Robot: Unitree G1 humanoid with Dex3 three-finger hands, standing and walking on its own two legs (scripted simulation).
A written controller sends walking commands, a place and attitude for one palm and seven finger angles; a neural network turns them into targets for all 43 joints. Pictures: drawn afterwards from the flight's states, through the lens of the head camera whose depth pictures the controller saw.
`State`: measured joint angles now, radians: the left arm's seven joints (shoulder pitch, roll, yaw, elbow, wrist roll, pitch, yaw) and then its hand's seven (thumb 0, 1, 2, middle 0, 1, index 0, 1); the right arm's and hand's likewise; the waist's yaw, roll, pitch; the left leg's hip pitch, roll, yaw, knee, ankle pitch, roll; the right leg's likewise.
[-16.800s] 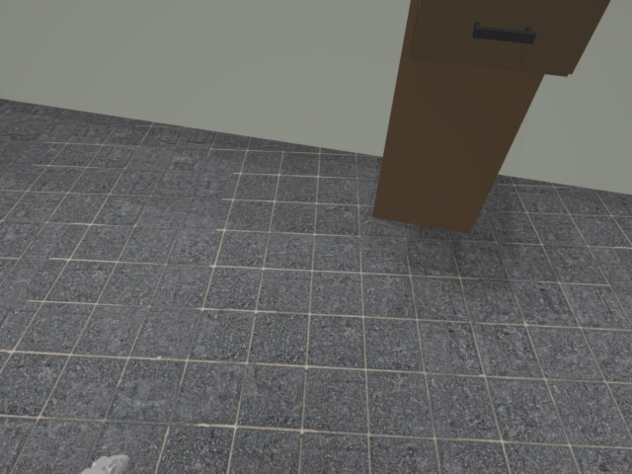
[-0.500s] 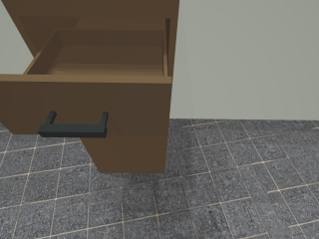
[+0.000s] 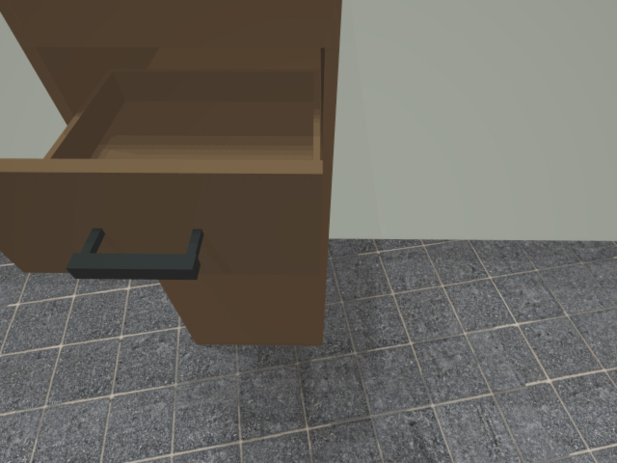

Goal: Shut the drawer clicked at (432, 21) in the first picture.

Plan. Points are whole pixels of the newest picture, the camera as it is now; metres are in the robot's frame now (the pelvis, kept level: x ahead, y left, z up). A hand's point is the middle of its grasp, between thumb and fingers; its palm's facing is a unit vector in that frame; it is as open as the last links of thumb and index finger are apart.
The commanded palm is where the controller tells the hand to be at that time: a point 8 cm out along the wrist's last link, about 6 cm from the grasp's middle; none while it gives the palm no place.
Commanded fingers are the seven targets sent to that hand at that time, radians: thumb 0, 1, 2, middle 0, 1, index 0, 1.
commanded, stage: come to a stop and stand still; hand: left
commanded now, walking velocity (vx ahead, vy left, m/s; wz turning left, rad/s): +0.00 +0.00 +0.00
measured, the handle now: (140, 251) +0.30 +0.20 +0.15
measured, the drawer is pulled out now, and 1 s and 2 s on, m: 0.25 0.25 0.25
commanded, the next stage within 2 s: look again from close up in 0.98 s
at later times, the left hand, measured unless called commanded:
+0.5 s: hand out of the picture +0.05 +0.21 -0.17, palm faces -0.01 -0.97 -0.23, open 7.4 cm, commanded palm none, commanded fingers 0.00 0.90 0.90 -0.20 -0.30 -0.20 -0.30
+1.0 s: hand out of the picture -0.04 +0.22 -0.17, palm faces -0.02 -0.98 -0.19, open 7.4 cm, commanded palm none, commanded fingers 0.00 0.90 0.90 -0.20 -0.30 -0.20 -0.30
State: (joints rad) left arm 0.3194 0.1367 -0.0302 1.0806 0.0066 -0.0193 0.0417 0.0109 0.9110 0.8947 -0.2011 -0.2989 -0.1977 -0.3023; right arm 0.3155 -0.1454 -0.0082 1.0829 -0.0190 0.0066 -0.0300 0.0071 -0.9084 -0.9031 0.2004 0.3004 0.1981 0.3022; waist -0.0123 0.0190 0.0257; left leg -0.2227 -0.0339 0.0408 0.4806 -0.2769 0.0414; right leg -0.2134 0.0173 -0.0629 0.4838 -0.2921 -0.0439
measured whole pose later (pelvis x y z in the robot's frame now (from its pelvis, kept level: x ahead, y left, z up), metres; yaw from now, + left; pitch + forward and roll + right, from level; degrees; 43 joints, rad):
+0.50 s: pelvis +0.01 +0.03 +0.00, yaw -2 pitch -2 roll +0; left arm 0.25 0.17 -0.02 1.03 0.01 0.00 0.05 0.01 0.91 0.89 -0.20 -0.30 -0.20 -0.30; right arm 0.19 -0.19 0.00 1.07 -0.01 -0.01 -0.03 0.01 -0.91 -0.90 0.20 0.30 0.20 0.30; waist 0.01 0.01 0.01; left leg -0.13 -0.07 0.08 0.43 -0.28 0.09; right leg -0.15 -0.02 -0.02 0.47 -0.29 0.01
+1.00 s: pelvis -0.02 +0.06 +0.00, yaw -2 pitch -2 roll +0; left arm 0.33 0.14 -0.02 1.12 0.01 0.01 0.05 0.01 0.91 0.90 -0.20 -0.30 -0.19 -0.30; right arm 0.29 -0.15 0.00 1.16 0.00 -0.01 -0.04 0.01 -0.91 -0.90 0.20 0.30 0.20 0.30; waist 0.00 -0.01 0.03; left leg -0.12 -0.11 0.10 0.34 -0.19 0.12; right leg -0.16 -0.05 0.00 0.42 -0.23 0.04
